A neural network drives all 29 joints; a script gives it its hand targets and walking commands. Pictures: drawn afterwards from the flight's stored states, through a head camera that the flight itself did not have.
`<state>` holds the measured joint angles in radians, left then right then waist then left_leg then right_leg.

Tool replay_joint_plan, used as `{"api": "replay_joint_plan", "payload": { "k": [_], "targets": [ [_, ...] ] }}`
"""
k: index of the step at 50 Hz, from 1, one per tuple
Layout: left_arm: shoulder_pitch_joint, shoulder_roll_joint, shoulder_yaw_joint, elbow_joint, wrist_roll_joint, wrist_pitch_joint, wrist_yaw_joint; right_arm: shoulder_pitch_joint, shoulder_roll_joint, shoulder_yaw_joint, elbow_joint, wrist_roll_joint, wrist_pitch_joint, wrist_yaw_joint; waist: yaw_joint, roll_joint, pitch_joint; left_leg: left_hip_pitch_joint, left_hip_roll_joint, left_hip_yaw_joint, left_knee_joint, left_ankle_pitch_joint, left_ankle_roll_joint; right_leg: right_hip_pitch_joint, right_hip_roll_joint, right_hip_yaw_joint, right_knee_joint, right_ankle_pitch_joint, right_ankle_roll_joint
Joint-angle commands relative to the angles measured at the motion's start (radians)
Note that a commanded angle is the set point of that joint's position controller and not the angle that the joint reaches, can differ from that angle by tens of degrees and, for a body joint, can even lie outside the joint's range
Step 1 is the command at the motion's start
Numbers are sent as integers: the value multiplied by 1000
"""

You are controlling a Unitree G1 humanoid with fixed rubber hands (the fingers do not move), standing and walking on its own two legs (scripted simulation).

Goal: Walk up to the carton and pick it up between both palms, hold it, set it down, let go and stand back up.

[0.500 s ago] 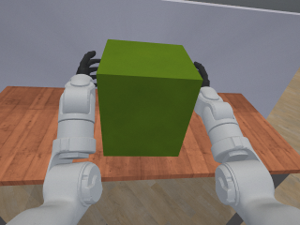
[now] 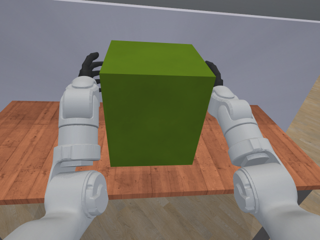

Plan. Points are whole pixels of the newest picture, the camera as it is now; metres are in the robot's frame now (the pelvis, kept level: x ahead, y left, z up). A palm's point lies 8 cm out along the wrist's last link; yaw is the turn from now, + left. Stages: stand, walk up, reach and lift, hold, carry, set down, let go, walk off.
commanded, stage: hold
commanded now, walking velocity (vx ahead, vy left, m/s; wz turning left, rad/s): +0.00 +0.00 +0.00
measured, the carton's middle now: (152, 103) +0.39 +0.00 +0.22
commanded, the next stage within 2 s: none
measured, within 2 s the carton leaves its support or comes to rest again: neither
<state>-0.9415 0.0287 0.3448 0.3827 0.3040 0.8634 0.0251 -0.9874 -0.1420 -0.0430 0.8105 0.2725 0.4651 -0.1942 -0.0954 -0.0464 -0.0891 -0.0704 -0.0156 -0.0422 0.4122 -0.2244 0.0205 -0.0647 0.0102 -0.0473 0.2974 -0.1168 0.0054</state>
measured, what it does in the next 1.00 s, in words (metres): stands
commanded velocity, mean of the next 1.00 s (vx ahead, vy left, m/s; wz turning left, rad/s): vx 0.00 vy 0.00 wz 0.00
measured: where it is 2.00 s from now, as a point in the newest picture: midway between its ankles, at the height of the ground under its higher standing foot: outside the picture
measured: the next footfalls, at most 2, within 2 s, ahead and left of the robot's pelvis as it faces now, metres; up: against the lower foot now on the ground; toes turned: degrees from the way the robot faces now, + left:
none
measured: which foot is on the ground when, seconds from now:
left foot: down 0.00-1.00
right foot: down 0.00-1.00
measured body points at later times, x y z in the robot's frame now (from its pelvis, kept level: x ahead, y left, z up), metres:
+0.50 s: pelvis +0.00 +0.00 +0.00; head -0.09 +0.02 +0.44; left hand +0.39 +0.14 +0.30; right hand +0.38 -0.16 +0.29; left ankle +0.01 +0.10 -0.75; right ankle +0.04 -0.12 -0.75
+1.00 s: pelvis +0.00 +0.00 +0.00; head -0.09 +0.02 +0.44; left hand +0.39 +0.15 +0.31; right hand +0.38 -0.16 +0.30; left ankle +0.01 +0.10 -0.75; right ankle +0.04 -0.12 -0.75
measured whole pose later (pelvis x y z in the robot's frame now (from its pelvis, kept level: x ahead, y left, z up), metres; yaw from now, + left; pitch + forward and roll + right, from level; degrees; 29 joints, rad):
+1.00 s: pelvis +0.00 +0.00 +0.00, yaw +0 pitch -6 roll -2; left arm -1.01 0.07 0.34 0.45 0.29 0.90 -0.01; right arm -1.07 -0.17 -0.01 0.81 0.30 0.60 -0.22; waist -0.10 -0.02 -0.12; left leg -0.07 -0.02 -0.04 0.41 -0.23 0.02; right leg -0.07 0.01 -0.05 0.30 -0.12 0.01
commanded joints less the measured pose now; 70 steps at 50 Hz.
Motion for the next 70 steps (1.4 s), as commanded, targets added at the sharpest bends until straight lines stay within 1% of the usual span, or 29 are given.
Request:
{"api": "replay_joint_plan", "payload": {
  "k": [1,3,5,7,9,10,12,13,14,17,21,23,25,29,36,38,39,40,42,46,49,53,54,55,62,63,65,69,70],
  "targets": [
    [-769,-577,-383,-49,-208,-81,-154,-946,573,221,-327,173,29,123,7,138,-303,-141,-5,38,-126,155,-69,223,80,36,-9,65,0],
    [-790,-585,-387,-70,-214,-82,-158,-974,585,223,-364,178,28,122,9,136,-326,-180,-8,41,-138,117,-62,249,78,35,1,61,6],
    [-807,-558,-355,-41,-194,-80,-164,-964,586,210,-300,173,43,128,23,160,-281,-225,-2,41,-170,54,-54,255,76,34,5,29,8],
    [-804,-568,-367,-84,-207,-78,-160,-971,593,232,-331,184,49,131,24,132,-333,-212,0,36,-165,100,-56,280,90,25,22,63,10],
    [-836,-585,-390,-105,-227,-80,-158,-1012,596,239,-370,200,45,131,21,160,-385,-213,2,39,-160,121,-63,285,93,29,30,81,7],
    [-847,-573,-385,-101,-219,-77,-158,-982,593,243,-323,204,57,132,27,174,-342,-217,-2,38,-158,122,-69,271,92,33,29,70,3],
    [-809,-574,-376,-77,-220,-70,-158,-999,584,248,-349,212,61,130,33,152,-364,-205,4,28,-153,179,-70,297,98,36,31,108,7],
    [-820,-586,-391,-90,-232,-69,-159,-984,573,237,-342,209,64,130,15,177,-350,-208,0,33,-149,178,-81,282,97,33,30,105,1],
    [-805,-579,-389,-107,-234,-69,-155,-1012,593,257,-390,226,62,129,30,151,-405,-177,-6,37,-131,223,-72,288,98,33,26,132,4],
    [-816,-578,-378,-78,-226,-60,-161,-998,580,240,-354,219,77,126,20,150,-367,-206,1,29,-149,179,-71,280,100,33,30,105,5],
    [-809,-550,-343,-61,-208,-55,-178,-989,586,235,-326,213,91,126,42,136,-319,-227,0,38,-168,135,-62,282,100,39,27,80,3],
    [-844,-558,-367,-90,-236,-59,-174,-995,580,232,-350,224,93,124,15,141,-351,-237,3,23,-160,148,-64,301,101,39,36,106,4],
    [-841,-549,-341,-72,-226,-58,-170,-1031,595,241,-361,230,97,127,48,116,-338,-259,3,24,-170,111,-51,286,102,36,32,62,8],
    [-832,-528,-315,-32,-218,-60,-169,-1050,609,243,-353,236,96,131,68,108,-344,-268,-10,35,-170,101,-39,279,97,45,22,54,9],
    [-814,-562,-341,-52,-243,-59,-173,-1031,597,257,-401,243,103,119,43,112,-408,-226,-10,32,-146,188,-54,299,102,47,31,124,5],
    [-825,-534,-311,-27,-223,-54,-180,-1044,612,244,-381,238,108,116,66,109,-344,-243,-16,40,-154,160,-51,288,97,46,22,89,10],
    [-839,-540,-326,-52,-226,-58,-180,-1011,605,242,-350,241,108,116,57,148,-366,-236,-11,38,-150,182,-61,287,97,50,32,108,6],
    [-829,-568,-352,-75,-250,-59,-181,-1031,596,247,-413,250,101,113,43,134,-394,-215,-9,32,-142,211,-65,283,102,39,31,127,7],
    [-857,-564,-349,-101,-257,-67,-173,-1039,614,262,-400,259,106,116,57,131,-415,-212,-5,25,-141,232,-61,295,109,42,36,133,8],
    [-866,-559,-344,-37,-251,-61,-183,-1028,590,220,-338,232,116,117,36,141,-349,-257,0,23,-164,120,-63,270,102,47,29,61,2],
    [-847,-553,-329,-32,-228,-57,-184,-1052,604,228,-360,241,112,122,59,140,-366,-258,3,30,-165,145,-57,288,102,50,36,82,6],
    [-863,-545,-324,-12,-235,-59,-185,-1059,588,218,-344,237,117,124,50,137,-347,-276,0,21,-173,112,-56,285,103,48,32,64,6],
    [-866,-535,-305,-12,-219,-60,-185,-1053,608,226,-328,237,122,121,69,128,-332,-276,-4,27,-174,123,-55,286,102,46,34,65,9],
    [-871,-550,-311,-6,-225,-60,-183,-1055,588,208,-312,226,121,127,55,141,-324,-300,8,15,-184,80,-52,287,101,47,41,50,6],
    [-839,-529,-299,-35,-230,-63,-181,-1040,619,248,-364,255,123,120,82,113,-365,-253,-10,27,-152,186,-49,285,102,48,30,103,11],
    [-826,-532,-298,-11,-230,-58,-183,-1052,602,240,-371,249,125,116,67,107,-370,-237,-10,27,-149,179,-48,278,98,50,20,99,11],
    [-828,-528,-288,21,-224,-55,-188,-1074,603,252,-380,253,123,114,76,93,-347,-248,-13,27,-154,160,-44,280,99,48,23,81,15],
    [-852,-553,-326,-28,-252,-59,-186,-1068,611,241,-407,259,119,107,59,124,-388,-241,-7,24,-153,166,-56,291,102,47,31,96,10],
    [-865,-538,-302,-31,-241,-64,-185,-1048,612,238,-349,257,130,111,72,121,-363,-257,-3,21,-161,142,-51,287,107,50,34,80,7]
  ]
}}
